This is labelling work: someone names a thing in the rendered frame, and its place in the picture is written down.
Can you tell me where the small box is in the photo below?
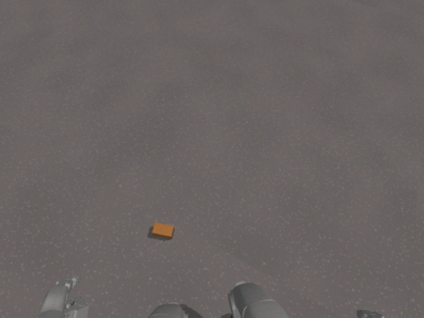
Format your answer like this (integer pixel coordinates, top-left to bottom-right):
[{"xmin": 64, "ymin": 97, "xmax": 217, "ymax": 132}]
[{"xmin": 152, "ymin": 223, "xmax": 174, "ymax": 239}]

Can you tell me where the left robot hand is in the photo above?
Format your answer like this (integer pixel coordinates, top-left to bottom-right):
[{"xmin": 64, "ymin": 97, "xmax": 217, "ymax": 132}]
[{"xmin": 38, "ymin": 274, "xmax": 89, "ymax": 318}]

